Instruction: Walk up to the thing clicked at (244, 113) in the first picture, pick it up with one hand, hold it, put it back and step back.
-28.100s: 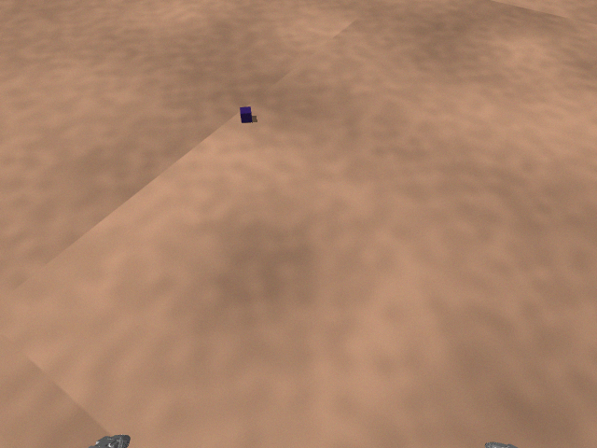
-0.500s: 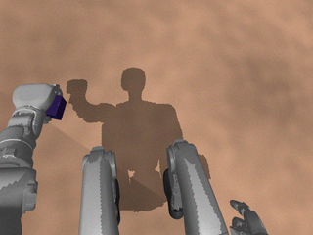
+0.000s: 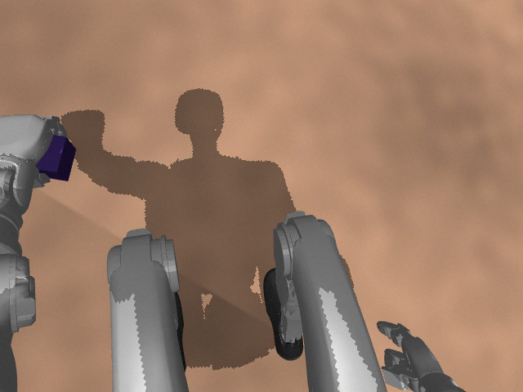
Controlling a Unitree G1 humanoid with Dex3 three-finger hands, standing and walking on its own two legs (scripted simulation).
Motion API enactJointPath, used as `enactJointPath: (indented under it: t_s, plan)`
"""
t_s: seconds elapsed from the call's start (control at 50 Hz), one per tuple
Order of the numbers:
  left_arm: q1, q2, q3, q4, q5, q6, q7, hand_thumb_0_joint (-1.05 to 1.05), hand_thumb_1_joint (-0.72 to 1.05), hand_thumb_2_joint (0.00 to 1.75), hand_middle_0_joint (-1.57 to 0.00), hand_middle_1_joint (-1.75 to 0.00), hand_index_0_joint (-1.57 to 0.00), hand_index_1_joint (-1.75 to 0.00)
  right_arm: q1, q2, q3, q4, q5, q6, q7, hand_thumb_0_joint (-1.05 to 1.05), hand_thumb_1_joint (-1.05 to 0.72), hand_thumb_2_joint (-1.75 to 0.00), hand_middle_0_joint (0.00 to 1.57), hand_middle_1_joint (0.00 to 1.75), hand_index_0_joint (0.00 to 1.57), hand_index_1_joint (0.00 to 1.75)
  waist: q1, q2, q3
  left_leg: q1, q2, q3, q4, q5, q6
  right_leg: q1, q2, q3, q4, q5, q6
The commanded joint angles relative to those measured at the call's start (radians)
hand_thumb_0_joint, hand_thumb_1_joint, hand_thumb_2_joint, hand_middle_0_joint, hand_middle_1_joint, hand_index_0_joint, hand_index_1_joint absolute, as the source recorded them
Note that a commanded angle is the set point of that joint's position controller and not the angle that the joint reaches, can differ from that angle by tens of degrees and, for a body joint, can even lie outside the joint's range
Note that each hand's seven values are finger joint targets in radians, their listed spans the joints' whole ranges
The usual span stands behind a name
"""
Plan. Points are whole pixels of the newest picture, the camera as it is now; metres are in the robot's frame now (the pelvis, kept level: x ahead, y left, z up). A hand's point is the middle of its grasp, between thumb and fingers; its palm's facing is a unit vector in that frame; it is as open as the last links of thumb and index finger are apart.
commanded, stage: crouch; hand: left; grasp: from above
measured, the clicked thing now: (47, 156) +0.46 +0.30 -0.20
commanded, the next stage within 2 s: lower in 0.32 s
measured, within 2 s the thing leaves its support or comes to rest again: rests again in 1.44 s
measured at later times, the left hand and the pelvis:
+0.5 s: hand (40, 164) +0.45 +0.31 -0.20, palm faces -0.46 -0.05 -0.88, open 8.6 cm; pelvis +0.00 +0.00 -0.04, yaw -1 degrees
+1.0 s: hand (56, 172) +0.45 +0.32 -0.27, palm faces -0.47 -0.07 -0.88, open 8.6 cm; pelvis +0.00 +0.00 -0.07, yaw -4 degrees
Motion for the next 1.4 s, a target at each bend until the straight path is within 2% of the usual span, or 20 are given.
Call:
enactJointPath:
  t_s: [0.0, 0.14, 0.22, 0.42, 0.46, 0.5, 0.54, 0.56, 0.64, 0.74, 0.84, 0.94, 1.06, 1.12, 1.18, 1.24, 1.32, 1.34, 1.36, 1.38]
  plan:
    - [-0.325, 0.316, 0.064, -0.144, -0.004, -0.016, 0.054, 0.00, 0.51, 0.58, -0.91, -0.55, -0.93, -0.52, 0.196, -0.227, -0.071, -0.009, 0.002, 0.003, -0.007, 0.00, -0.92, -0.90, 0.20, 0.30, 0.20, 0.30, 0.014, 0.267, -0.709, 0.531, -0.015, 0.093, -0.198, 0.194, 0.035, 0.294, 0.029, -0.075, -0.205, 0.225, -0.083]
    - [-0.366, 0.332, 0.062, -0.103, 0.003, -0.022, 0.069, 0.00, 0.52, 0.53, -0.90, -0.53, -0.93, -0.50, 0.186, -0.240, -0.058, -0.006, -0.004, 0.004, -0.006, 0.00, -0.91, -0.90, 0.20, 0.30, 0.20, 0.30, -0.002, 0.311, -0.667, 0.507, -0.016, 0.075, -0.183, 0.141, 0.029, 0.204, 0.026, -0.098, -0.146, 0.183, -0.089]
    - [-0.370, 0.336, 0.048, -0.073, -0.004, -0.026, 0.065, 0.00, 0.50, 0.52, -0.89, -0.52, -0.92, -0.49, 0.184, -0.238, -0.046, 0.000, -0.007, 0.004, -0.006, 0.00, -0.91, -0.90, 0.20, 0.30, 0.20, 0.30, -0.009, 0.259, -0.659, 0.450, -0.017, 0.086, -0.147, 0.125, 0.039, 0.224, 0.036, -0.097, -0.155, 0.172, -0.083]
    - [-0.364, 0.376, 0.058, -0.088, -0.001, -0.049, 0.055, 0.00, 0.53, 0.57, -0.95, -0.55, -0.97, -0.53, 0.188, -0.250, -0.027, 0.005, -0.014, 0.006, -0.002, 0.00, -0.92, -0.90, 0.20, 0.30, 0.20, 0.30, -0.014, 0.304, -0.667, 0.452, -0.013, 0.077, -0.105, 0.168, 0.032, 0.218, 0.040, -0.113, -0.105, 0.211, -0.083]
    - [-0.336, 0.352, 0.047, -0.039, 0.005, -0.048, 0.060, 0.00, 0.52, 0.59, -0.95, -0.53, -0.97, -0.52, 0.185, -0.249, -0.024, 0.007, -0.015, 0.010, -0.002, 0.00, -0.92, -0.90, 0.20, 0.30, 0.20, 0.30, -0.017, 0.293, -0.632, 0.444, -0.014, 0.075, -0.101, 0.174, 0.031, 0.196, 0.039, -0.115, -0.098, 0.217, -0.084]
    - [-0.329, 0.333, 0.034, 0.019, 0.003, -0.050, 0.065, 0.00, 0.51, 0.58, -0.94, -0.52, -0.96, -0.51, 0.180, -0.251, -0.014, 0.006, -0.019, 0.011, -0.001, 0.00, -0.92, -0.90, 0.20, 0.30, 0.20, 0.30, -0.042, 0.242, -0.580, 0.398, -0.014, 0.073, -0.082, 0.158, 0.039, 0.188, 0.042, -0.120, -0.104, 0.211, -0.079]
    - [-0.335, 0.357, 0.040, 0.014, 0.009, -0.060, 0.070, 0.00, 0.49, 0.57, -0.93, -0.52, -0.95, -0.51, 0.169, -0.252, -0.003, 0.007, -0.024, 0.012, 0.000, 0.00, -0.92, -0.90, 0.20, 0.30, 0.20, 0.30, -0.033, 0.259, -0.564, 0.389, -0.016, 0.074, -0.076, 0.153, 0.038, 0.185, 0.041, -0.120, -0.096, 0.206, -0.079]
    - [-0.354, 0.388, 0.057, 0.009, 0.011, -0.065, 0.075, 0.00, 0.49, 0.59, -0.94, -0.52, -0.95, -0.51, 0.165, -0.257, -0.001, 0.005, -0.025, 0.011, 0.000, 0.00, -0.92, -0.90, 0.20, 0.30, 0.20, 0.30, -0.030, 0.275, -0.579, 0.394, -0.015, 0.071, -0.073, 0.157, 0.036, 0.179, 0.041, -0.122, -0.085, 0.205, -0.080]
    - [-0.376, 0.391, 0.055, 0.005, 0.034, -0.084, 0.097, 0.00, 0.56, 0.59, -0.99, -0.53, -1.00, -0.52, 0.167, -0.262, 0.010, 0.011, -0.039, 0.007, 0.003, 0.00, -0.92, -0.90, 0.20, 0.30, 0.20, 0.30, -0.047, 0.308, -0.606, 0.429, -0.012, 0.065, -0.042, 0.193, 0.032, 0.180, 0.043, -0.129, -0.058, 0.240, -0.077]
    - [-0.384, 0.441, 0.094, 0.010, 0.047, -0.100, 0.143, 0.00, 0.57, 0.59, -0.98, -0.54, -1.00, -0.53, 0.160, -0.270, 0.022, 0.011, -0.056, 0.002, 0.009, 0.00, -0.92, -0.90, 0.20, 0.30, 0.20, 0.30, -0.052, 0.341, -0.607, 0.416, -0.010, 0.062, -0.024, 0.193, 0.030, 0.179, 0.048, -0.136, -0.040, 0.244, -0.074]
    - [-0.390, 0.434, 0.084, 0.029, 0.066, -0.082, 0.174, 0.00, 0.57, 0.58, -0.97, -0.51, -0.99, -0.50, 0.149, -0.275, 0.025, 0.014, -0.066, -0.005, 0.012, 0.00, -0.91, -0.90, 0.20, 0.30, 0.20, 0.30, -0.058, 0.390, -0.599, 0.436, -0.009, 0.056, -0.019, 0.180, 0.024, 0.130, 0.049, -0.148, -0.012, 0.230, -0.081]
    - [-0.380, 0.426, 0.078, 0.111, 0.062, -0.058, 0.196, 0.00, 0.57, 0.60, -0.96, -0.53, -0.98, -0.52, 0.150, -0.286, 0.043, 0.019, -0.084, -0.018, 0.018, 0.00, -0.91, -0.90, 0.20, 0.30, 0.20, 0.30, -0.090, 0.347, -0.538, 0.388, -0.009, 0.048, 0.003, 0.168, 0.029, 0.122, 0.051, -0.159, -0.004, 0.230, -0.074]
    - [-0.364, 0.479, 0.096, 0.098, 0.043, -0.056, 0.195, 0.00, 0.58, 0.61, -0.98, -0.53, -1.00, -0.52, 0.148, -0.293, 0.064, 0.013, -0.091, -0.030, 0.021, 0.00, -0.91, -0.90, 0.20, 0.30, 0.20, 0.30, -0.077, 0.338, -0.583, 0.374, -0.004, 0.043, 0.033, 0.202, 0.033, 0.188, 0.057, -0.154, 0.006, 0.272, -0.067]
    - [-0.347, 0.479, 0.095, 0.126, 0.047, -0.062, 0.195, 0.00, 0.60, 0.63, -0.99, -0.55, -1.00, -0.53, 0.147, -0.298, 0.073, 0.010, -0.103, -0.036, 0.026, 0.00, -0.91, -0.90, 0.20, 0.30, 0.20, 0.30, -0.102, 0.348, -0.577, 0.388, -0.001, 0.035, 0.041, 0.227, 0.029, 0.195, 0.062, -0.166, 0.022, 0.296, -0.068]
    - [-0.338, 0.511, 0.113, 0.118, 0.043, -0.069, 0.203, 0.00, 0.60, 0.64, -1.01, -0.53, -1.01, -0.52, 0.132, -0.300, 0.080, 0.009, -0.099, -0.035, 0.026, 0.00, -0.91, -0.90, 0.20, 0.30, 0.20, 0.30, -0.075, 0.371, -0.569, 0.381, -0.001, 0.035, 0.038, 0.218, 0.026, 0.183, 0.063, -0.166, 0.025, 0.282, -0.072]
    - [-0.342, 0.499, 0.108, 0.130, 0.051, -0.073, 0.218, 0.00, 0.62, 0.65, -1.02, -0.54, -1.03, -0.53, 0.128, -0.309, 0.092, 0.001, -0.113, -0.038, 0.030, 0.00, -0.91, -0.90, 0.20, 0.30, 0.20, 0.30, -0.103, 0.380, -0.533, 0.376, 0.001, 0.030, 0.043, 0.223, 0.022, 0.175, 0.065, -0.181, 0.029, 0.287, -0.072]
    - [-0.319, 0.514, 0.117, 0.149, 0.056, -0.068, 0.234, 0.00, 0.62, 0.66, -1.02, -0.54, -1.03, -0.53, 0.118, -0.317, 0.102, -0.005, -0.121, -0.041, 0.034, 0.00, -0.91, -0.90, 0.20, 0.30, 0.20, 0.30, -0.105, 0.381, -0.553, 0.394, 0.007, 0.024, 0.061, 0.267, 0.026, 0.203, 0.070, -0.181, 0.038, 0.336, -0.066]
    - [-0.323, 0.501, 0.095, 0.186, 0.056, -0.064, 0.237, 0.00, 0.63, 0.65, -1.02, -0.54, -1.03, -0.53, 0.119, -0.312, 0.110, 0.004, -0.126, -0.045, 0.039, 0.00, -0.91, -0.90, 0.20, 0.30, 0.20, 0.30, -0.116, 0.374, -0.514, 0.369, 0.008, 0.025, 0.067, 0.241, 0.027, 0.191, 0.071, -0.180, 0.039, 0.319, -0.067]
    - [-0.325, 0.518, 0.113, 0.162, 0.054, -0.065, 0.244, 0.00, 0.63, 0.66, -1.03, -0.53, -1.03, -0.53, 0.121, -0.321, 0.110, -0.005, -0.129, -0.047, 0.040, 0.00, -0.91, -0.90, 0.20, 0.30, 0.20, 0.30, -0.118, 0.373, -0.525, 0.371, 0.009, 0.023, 0.063, 0.251, 0.028, 0.213, 0.073, -0.181, 0.033, 0.333, -0.064]
    - [-0.335, 0.508, 0.100, 0.178, 0.054, -0.064, 0.247, 0.00, 0.62, 0.65, -1.02, -0.53, -1.03, -0.52, 0.119, -0.321, 0.112, 0.007, -0.126, -0.047, 0.040, 0.00, -0.91, -0.90, 0.20, 0.30, 0.20, 0.30, -0.116, 0.367, -0.499, 0.358, 0.008, 0.021, 0.062, 0.228, 0.025, 0.181, 0.071, -0.187, 0.035, 0.305, -0.069]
